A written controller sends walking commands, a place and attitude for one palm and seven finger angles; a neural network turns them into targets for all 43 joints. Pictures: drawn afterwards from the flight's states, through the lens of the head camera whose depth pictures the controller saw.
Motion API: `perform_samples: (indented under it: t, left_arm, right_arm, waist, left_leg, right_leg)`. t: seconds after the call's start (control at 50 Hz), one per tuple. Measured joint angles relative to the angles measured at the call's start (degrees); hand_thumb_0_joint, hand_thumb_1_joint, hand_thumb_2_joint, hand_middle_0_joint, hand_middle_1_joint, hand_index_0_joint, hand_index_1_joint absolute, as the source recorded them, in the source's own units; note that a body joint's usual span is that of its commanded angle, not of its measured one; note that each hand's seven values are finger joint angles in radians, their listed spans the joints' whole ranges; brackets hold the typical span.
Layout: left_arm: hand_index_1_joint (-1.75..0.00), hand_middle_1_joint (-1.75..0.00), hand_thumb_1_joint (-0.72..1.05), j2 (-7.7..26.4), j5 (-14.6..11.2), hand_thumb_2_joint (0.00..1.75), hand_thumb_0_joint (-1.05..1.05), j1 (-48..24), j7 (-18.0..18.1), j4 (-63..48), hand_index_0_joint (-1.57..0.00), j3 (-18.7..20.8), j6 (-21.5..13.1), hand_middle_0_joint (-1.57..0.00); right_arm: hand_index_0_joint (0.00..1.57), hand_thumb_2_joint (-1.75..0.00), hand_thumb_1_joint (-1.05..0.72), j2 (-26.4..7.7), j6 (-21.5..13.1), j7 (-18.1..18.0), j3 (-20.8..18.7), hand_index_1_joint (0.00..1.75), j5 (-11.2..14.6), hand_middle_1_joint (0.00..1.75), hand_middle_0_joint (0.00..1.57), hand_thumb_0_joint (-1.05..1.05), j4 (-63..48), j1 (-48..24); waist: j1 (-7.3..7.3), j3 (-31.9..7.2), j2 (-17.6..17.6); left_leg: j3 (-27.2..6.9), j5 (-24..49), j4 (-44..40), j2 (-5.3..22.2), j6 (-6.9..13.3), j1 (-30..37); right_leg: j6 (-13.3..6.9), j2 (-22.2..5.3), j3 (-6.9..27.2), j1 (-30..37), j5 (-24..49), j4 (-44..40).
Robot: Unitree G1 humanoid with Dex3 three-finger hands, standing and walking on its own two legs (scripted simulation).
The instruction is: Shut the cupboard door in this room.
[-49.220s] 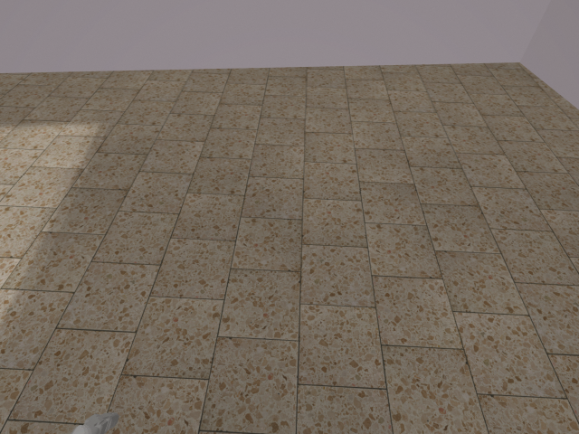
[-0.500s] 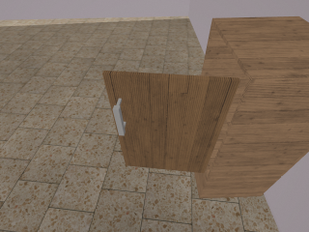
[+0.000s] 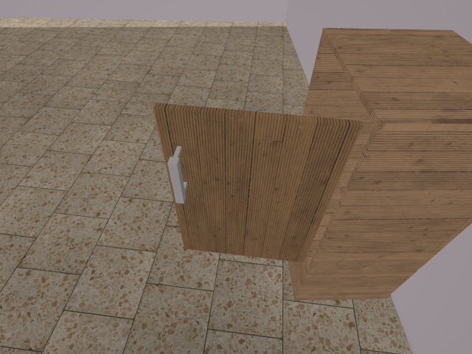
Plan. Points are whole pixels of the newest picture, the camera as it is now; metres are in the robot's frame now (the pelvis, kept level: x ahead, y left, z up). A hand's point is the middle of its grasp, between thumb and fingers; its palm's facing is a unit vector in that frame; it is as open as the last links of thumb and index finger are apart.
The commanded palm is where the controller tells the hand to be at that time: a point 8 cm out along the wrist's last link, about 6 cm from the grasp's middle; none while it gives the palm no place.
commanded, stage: come to a stop and stand still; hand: left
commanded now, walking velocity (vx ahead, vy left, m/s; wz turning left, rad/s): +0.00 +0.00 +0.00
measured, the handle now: (179, 175) +0.51 +0.16 -0.03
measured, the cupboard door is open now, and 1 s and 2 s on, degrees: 82 82 82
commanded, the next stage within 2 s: look again from close up in 0.04 s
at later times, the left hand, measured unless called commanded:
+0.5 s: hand out of the picture -0.01 +0.16 -0.18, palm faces +0.04 -0.99 -0.15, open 7.3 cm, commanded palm none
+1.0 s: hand out of the picture +0.00 +0.16 -0.18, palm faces +0.06 -0.99 -0.15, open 7.3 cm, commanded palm none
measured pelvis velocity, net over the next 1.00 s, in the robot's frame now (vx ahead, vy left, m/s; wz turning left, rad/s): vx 0.03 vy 0.00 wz -0.01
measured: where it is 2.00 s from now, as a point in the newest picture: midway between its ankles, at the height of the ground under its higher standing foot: outside the picture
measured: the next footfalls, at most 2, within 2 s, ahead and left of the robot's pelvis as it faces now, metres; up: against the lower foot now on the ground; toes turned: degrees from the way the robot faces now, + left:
none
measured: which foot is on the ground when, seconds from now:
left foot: down 0.00-1.00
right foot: down 0.00-1.00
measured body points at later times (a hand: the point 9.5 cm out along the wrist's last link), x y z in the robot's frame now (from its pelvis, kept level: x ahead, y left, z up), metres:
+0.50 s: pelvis +0.00 +0.01 +0.00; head +0.00 +0.02 +0.45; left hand -0.01 +0.22 -0.17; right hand -0.02 -0.20 -0.16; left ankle -0.02 +0.12 -0.74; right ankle +0.05 -0.12 -0.74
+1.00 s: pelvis +0.03 +0.00 -0.01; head +0.03 +0.00 +0.44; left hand +0.00 +0.21 -0.17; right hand -0.01 -0.21 -0.17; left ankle -0.02 +0.12 -0.74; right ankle +0.05 -0.12 -0.74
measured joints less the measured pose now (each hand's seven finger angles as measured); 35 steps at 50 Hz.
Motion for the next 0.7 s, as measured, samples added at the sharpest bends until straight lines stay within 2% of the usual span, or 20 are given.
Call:
perform_samples:
  t: [0.7]
  left_arm:
    - [-0.29,-0.3,0.91,-2.59,0.29,0.89,0.0,2.9,0.34,0.52,-0.2,0.39,-0.04,-0.2]
  right_arm:
    - [0.2,-0.9,-0.91,2.36,-0.27,-0.5,-0.16,0.3,0.13,0.29,0.2,0.0,0.73,0.91]
  waist:
    - [0.64,0.2,-0.52]
  left_leg:
    - [0.53,-0.02,-0.05,-0.76,0.89,-0.39]
  right_leg:
    - [0.84,-0.67,0.63,-0.39,0.38,-0.34]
